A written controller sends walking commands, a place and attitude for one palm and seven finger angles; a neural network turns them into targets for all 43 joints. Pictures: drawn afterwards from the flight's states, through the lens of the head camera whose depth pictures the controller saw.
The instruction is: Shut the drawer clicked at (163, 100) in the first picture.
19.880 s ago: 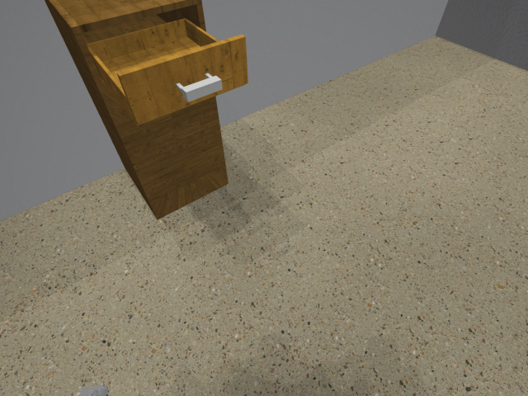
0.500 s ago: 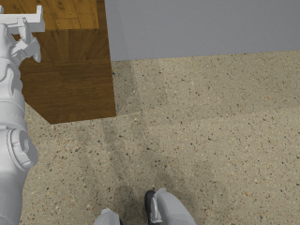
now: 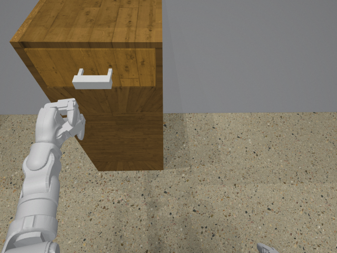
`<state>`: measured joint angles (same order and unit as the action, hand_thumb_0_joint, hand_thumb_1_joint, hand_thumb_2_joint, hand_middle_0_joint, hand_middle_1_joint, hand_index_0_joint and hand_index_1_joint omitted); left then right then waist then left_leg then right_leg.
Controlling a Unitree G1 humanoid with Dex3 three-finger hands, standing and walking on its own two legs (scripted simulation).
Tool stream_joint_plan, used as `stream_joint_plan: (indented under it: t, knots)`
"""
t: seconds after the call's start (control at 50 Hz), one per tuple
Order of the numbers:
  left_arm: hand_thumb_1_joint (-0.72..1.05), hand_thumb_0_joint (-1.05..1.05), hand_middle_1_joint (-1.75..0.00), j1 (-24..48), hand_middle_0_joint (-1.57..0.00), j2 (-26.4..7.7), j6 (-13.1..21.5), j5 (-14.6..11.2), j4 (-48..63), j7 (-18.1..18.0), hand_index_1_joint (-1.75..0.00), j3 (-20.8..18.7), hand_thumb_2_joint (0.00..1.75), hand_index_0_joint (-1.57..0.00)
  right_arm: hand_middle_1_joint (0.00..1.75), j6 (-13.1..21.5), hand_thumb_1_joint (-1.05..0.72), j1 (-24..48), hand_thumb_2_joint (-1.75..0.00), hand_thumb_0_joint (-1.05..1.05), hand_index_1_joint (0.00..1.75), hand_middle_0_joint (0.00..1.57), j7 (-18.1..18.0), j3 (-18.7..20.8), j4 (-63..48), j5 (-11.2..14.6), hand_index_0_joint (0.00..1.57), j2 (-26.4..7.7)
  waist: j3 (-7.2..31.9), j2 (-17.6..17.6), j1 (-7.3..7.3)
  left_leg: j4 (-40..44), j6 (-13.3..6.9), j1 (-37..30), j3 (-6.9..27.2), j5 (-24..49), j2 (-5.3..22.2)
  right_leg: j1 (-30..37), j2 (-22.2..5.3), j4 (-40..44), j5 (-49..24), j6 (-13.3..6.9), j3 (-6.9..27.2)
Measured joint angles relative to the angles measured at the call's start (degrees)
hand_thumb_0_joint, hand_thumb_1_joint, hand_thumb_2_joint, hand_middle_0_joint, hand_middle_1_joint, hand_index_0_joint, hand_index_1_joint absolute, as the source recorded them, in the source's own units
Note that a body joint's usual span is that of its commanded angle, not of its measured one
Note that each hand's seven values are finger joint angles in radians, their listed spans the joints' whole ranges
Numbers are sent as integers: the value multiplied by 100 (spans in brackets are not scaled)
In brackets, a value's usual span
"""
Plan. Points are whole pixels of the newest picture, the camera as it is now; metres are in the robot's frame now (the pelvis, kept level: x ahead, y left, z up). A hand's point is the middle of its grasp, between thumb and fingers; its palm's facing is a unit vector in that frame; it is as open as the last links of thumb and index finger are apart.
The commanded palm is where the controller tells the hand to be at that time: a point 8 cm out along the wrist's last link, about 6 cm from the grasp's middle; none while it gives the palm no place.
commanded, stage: draw the hand back to the body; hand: left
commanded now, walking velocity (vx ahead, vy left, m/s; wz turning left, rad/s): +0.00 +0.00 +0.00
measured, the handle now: (94, 76) +0.59 +0.22 +0.05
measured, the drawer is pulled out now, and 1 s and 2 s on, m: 0.00 0.00 0.00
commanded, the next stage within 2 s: step back with the hand held close in 1.00 s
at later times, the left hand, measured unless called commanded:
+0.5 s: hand (24, 183) +0.23 +0.23 +0.15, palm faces +0.33 -0.90 -0.30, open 3.3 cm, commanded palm +0.18 +0.27 +0.16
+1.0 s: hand out of the picture +0.11 +0.23 +0.19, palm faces +0.47 -0.79 -0.40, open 3.3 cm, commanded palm +0.06 +0.26 +0.20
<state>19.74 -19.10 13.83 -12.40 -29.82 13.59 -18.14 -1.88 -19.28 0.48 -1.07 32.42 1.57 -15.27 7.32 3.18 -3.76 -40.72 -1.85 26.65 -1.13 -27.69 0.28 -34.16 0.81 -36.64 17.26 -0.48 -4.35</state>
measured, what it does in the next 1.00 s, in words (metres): shifts its weight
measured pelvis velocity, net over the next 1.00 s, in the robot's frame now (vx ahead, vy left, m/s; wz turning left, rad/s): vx -0.05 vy -0.02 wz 0.04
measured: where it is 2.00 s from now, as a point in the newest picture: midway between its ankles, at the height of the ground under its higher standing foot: outside the picture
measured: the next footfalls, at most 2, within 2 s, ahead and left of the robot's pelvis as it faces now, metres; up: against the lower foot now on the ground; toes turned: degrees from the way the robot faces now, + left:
none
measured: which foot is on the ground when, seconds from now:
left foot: down 0.00-1.00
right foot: down 0.00-1.00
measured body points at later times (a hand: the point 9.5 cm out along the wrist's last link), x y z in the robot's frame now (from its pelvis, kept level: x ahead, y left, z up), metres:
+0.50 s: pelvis -0.03 +0.00 +0.03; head -0.03 -0.02 +0.47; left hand +0.21 +0.28 +0.17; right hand +0.17 -0.21 -0.07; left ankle -0.11 +0.08 -0.72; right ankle +0.00 -0.12 -0.72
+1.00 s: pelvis -0.05 -0.02 +0.02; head -0.08 -0.05 +0.47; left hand +0.08 +0.27 +0.21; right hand +0.14 -0.23 -0.06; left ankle -0.11 +0.08 -0.72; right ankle +0.00 -0.12 -0.72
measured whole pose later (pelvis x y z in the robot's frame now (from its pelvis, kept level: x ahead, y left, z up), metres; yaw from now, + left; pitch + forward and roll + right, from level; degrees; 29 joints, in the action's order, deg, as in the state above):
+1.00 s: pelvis -0.05 -0.02 +0.02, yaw +2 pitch -6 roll -1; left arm -29.4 -18.3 8.0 -2.6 25.2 -6.3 -16.6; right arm 8.6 -13.6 -4.0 -1.3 36.4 0.2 -13.9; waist -0.8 5.1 4.2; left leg -24.8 -1.2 0.6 0.3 -18.6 -0.6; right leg -8.6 0.3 -23.6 9.5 -1.8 -5.6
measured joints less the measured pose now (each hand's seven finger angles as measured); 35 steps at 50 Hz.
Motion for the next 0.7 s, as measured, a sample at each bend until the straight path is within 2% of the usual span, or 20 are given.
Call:
stream_joint_plan:
  t: [0.14, 0.22, 0.32, 0.48, 0.7]
  knots:
    - [90, 2, -160, -709, -140, 140, -384, -176, 961, 154, -160, 214, 90, -140, 30, 369, -91, 387, -90, 0, 30, 20, -114, -45, -69, 51, 20, -11, -80, 25, 239, 323, 7, -599, 81, 118, -78, 585, -76, 203, -42, 16, -60]
    - [90, 2, -160, -1265, -140, 107, -600, 450, 1926, -664, -160, 647, 90, -140, 30, 477, -91, 576, -90, 1, 30, 20, -159, -30, -67, 6, 20, 31, -234, 60, 386, 707, -30, -1067, 99, 247, -120, 1008, -105, 461, -149, 30, -66]
    - [90, 2, -160, -1936, -140, 204, -817, 771, 2666, -1338, -160, 889, 90, -140, 30, 385, -91, 794, -90, 1, 30, 20, -239, -104, 32, -6, 20, 110, -419, 59, 533, 1226, -67, -1614, 97, 517, -154, 1517, -121, 883, -390, 33, -57]
    - [90, 2, -160, -2683, -140, 192, -973, 904, 3404, -1760, -160, 812, 90, -140, 30, 434, -90, 836, -90, 1, 30, 20, -335, -215, 158, -80, 20, 204, -672, 94, 646, 1723, -52, -2289, 126, 824, -184, 2191, -138, 1334, -650, 18, -79]
    - [90, 2, -160, -4003, -140, 127, -820, 899, 4709, -1831, -160, 486, 90, -140, 30, 588, -90, 693, -90, 1, 30, 20, -300, -171, 296, -157, 20, 217, -751, 151, 644, 1821, -15, -2640, 93, 918, -153, 2531, -99, 1437, -757, -28, -53]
